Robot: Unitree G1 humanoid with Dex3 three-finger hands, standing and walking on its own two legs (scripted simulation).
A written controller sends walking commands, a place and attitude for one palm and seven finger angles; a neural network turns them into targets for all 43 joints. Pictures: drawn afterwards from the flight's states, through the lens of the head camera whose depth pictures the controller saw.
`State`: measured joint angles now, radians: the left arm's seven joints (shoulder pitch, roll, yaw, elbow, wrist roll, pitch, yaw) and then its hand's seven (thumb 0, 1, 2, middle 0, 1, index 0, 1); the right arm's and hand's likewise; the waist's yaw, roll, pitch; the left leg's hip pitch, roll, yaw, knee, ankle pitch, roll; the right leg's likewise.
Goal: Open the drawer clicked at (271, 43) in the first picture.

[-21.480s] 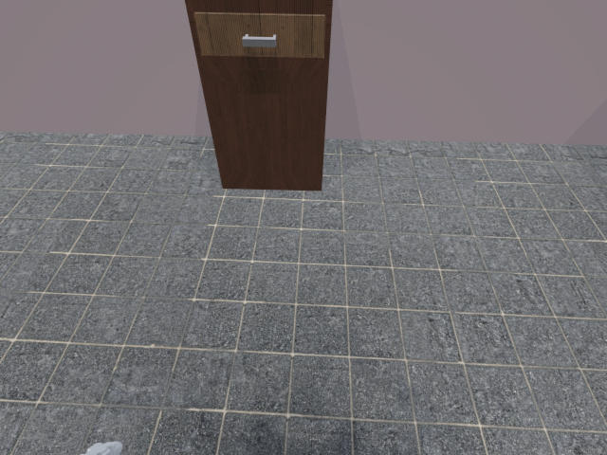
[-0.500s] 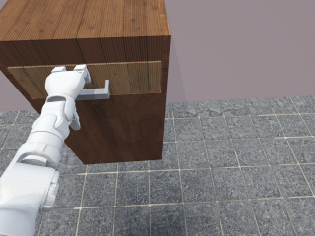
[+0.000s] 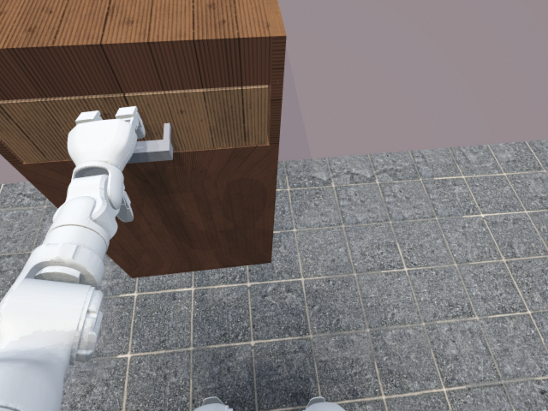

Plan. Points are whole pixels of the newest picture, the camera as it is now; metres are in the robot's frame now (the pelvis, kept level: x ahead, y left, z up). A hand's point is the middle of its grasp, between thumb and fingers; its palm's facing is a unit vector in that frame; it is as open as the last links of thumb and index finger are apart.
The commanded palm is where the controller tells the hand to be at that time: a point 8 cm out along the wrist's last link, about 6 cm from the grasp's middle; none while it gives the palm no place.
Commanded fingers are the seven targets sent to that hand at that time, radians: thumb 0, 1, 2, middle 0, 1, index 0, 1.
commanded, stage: lower the fingers behind the handle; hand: left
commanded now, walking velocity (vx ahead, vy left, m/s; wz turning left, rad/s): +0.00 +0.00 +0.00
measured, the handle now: (136, 141) +0.56 +0.20 +0.01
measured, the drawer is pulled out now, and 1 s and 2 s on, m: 0.00 0.00 0.00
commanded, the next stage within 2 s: lift the fingers back up to retry in 0.88 s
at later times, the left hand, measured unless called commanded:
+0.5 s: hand (120, 172) +0.49 +0.21 +0.02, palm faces -0.02 -0.01 -1.00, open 14.0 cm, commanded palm +0.46 +0.22 +0.05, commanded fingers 0.00 -0.50 0.30 -0.30 -1.20 -0.30 -1.20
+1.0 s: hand (120, 172) +0.49 +0.21 +0.02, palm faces -0.02 -0.01 -1.00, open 14.1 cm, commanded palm +0.46 +0.21 +0.06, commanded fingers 0.00 -0.50 0.30 -0.30 -1.20 -0.30 -1.20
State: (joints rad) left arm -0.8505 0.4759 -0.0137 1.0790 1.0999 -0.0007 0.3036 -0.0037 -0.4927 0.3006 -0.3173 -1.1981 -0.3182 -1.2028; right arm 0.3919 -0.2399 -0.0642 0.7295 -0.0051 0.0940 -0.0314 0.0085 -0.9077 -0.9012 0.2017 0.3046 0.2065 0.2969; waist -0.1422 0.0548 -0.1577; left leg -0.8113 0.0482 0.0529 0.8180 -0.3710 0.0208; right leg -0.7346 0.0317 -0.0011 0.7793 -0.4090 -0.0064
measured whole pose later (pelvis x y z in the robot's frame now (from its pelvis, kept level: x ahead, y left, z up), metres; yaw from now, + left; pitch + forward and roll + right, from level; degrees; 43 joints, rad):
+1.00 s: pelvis -0.01 +0.00 -0.01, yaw +0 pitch +22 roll -2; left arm -0.87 0.48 -0.04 1.09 1.10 0.01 0.34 0.00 -0.49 0.30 -0.21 -1.21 -0.29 -1.18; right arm 0.39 -0.24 -0.05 0.71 0.00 0.11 -0.03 0.01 -0.91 -0.90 0.20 0.30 0.21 0.30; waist -0.14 0.06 -0.17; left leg -0.89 0.05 0.04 0.89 -0.38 0.02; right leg -0.82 0.04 -0.01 0.85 -0.42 -0.01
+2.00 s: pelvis +0.00 -0.01 +0.01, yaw +1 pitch +17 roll -1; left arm -0.85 0.49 -0.06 1.00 1.06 0.00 0.22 0.00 -0.49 0.30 -0.32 -1.20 -0.32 -1.20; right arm 0.36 -0.26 -0.06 0.70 0.02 0.11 -0.04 0.01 -0.91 -0.90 0.20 0.30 0.21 0.30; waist -0.11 0.05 -0.14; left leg -0.69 0.04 0.04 0.73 -0.34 0.01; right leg -0.61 0.03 -0.01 0.70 -0.39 -0.02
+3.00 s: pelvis +0.01 +0.00 +0.01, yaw +1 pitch +17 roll -1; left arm -0.86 0.44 -0.09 0.99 1.05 0.00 0.21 0.00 -0.49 0.30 -0.32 -1.20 -0.32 -1.20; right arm 0.39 -0.25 -0.06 0.72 0.01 0.11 -0.04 0.01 -0.91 -0.90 0.20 0.30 0.21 0.30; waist -0.12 0.05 -0.14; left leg -0.69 0.04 0.04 0.73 -0.35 0.01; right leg -0.61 0.03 -0.01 0.70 -0.39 -0.01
